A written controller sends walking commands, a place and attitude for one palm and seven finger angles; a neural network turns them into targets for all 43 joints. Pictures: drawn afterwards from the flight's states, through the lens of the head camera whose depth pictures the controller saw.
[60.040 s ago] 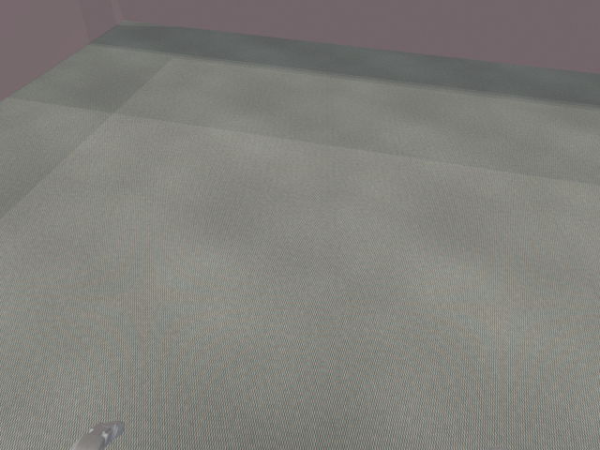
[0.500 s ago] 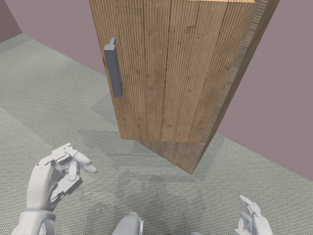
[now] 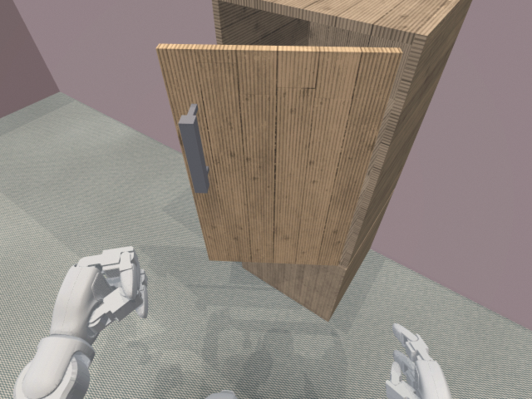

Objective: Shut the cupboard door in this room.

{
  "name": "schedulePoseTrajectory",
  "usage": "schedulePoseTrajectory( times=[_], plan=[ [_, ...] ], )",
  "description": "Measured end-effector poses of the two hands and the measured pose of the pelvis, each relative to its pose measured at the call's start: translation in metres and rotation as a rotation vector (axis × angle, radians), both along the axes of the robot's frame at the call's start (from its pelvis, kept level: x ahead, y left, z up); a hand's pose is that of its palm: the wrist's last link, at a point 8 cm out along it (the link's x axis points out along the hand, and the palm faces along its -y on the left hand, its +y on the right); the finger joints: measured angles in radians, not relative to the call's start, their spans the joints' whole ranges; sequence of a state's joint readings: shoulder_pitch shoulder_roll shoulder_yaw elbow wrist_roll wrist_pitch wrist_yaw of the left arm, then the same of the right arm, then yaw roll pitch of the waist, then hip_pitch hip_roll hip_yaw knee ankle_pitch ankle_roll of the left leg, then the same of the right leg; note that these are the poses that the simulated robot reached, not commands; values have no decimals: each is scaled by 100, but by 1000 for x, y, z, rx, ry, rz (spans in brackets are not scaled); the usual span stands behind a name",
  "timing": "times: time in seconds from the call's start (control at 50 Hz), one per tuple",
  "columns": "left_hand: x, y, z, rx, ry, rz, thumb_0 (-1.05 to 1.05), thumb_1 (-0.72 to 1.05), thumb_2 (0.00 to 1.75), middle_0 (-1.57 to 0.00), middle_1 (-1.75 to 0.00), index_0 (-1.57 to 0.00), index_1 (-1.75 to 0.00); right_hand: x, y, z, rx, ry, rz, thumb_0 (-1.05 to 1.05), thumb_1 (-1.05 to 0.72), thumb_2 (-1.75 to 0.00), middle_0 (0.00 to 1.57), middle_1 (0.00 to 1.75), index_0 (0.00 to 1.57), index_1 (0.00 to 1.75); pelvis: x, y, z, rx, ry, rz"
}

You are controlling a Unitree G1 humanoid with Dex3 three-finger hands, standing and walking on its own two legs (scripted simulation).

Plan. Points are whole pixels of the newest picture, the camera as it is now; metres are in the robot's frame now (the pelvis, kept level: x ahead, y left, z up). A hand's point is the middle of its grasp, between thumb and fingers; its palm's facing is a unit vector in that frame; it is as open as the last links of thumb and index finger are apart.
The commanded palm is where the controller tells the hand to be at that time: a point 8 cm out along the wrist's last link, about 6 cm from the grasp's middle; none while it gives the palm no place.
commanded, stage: raise the hand and make a fist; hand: left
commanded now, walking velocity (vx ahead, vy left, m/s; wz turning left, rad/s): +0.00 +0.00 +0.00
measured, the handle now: (197, 150) +0.50 +0.17 +0.11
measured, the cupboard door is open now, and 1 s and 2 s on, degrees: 32 32 32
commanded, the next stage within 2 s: bring the fist close to the handle in 0.42 s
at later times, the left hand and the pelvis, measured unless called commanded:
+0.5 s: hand (148, 277) +0.24 +0.18 +0.11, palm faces +0.04 -1.00 -0.04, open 3.1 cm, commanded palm +0.21 +0.23 +0.11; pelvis +0.01 -0.01 +0.01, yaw +0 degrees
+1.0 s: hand (186, 232) +0.32 +0.15 +0.10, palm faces +0.02 -1.00 -0.01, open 3.1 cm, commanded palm +0.29 +0.20 +0.11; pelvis +0.01 +0.00 +0.01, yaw -2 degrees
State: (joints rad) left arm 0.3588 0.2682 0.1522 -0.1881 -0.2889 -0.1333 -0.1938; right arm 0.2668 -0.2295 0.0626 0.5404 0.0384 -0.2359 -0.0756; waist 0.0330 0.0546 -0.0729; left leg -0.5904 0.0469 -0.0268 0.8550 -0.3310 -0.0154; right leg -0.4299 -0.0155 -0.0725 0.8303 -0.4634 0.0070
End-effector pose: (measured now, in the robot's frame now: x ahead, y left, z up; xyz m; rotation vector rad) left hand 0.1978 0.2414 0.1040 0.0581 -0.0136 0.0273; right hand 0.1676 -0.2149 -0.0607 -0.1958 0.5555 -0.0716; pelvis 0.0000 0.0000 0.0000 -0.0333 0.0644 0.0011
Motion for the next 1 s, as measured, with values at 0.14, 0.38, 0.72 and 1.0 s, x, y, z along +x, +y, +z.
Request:
schedulePoseTrajectory(
  times=[0.14,0.38,0.72,1.0],
  plan=[
    [13,1,17,-16,-62,25,1,90,90,-129,-150,-130,-150,-7,-18,-3,-3,26,-21,2,-90,-90,21,30,20,30,4,-7,4,7,-9,1],
    [17,-8,10,-6,-54,43,2,89,90,-130,-150,-130,-150,1,-31,1,-24,19,-34,2,-90,-90,20,30,20,30,10,-12,6,22,-7,-8],
    [41,-5,7,-26,-66,38,2,89,90,-130,-150,-130,-150,8,-17,-4,-15,40,-15,2,-90,-90,21,30,20,30,8,-8,5,17,-3,0],
    [98,-38,2,-45,13,-10,1,89,90,-130,-150,-130,-150,-17,-18,-10,6,116,-80,2,-90,-90,21,30,20,30,9,-2,11,31,2,-32]
  ],
)
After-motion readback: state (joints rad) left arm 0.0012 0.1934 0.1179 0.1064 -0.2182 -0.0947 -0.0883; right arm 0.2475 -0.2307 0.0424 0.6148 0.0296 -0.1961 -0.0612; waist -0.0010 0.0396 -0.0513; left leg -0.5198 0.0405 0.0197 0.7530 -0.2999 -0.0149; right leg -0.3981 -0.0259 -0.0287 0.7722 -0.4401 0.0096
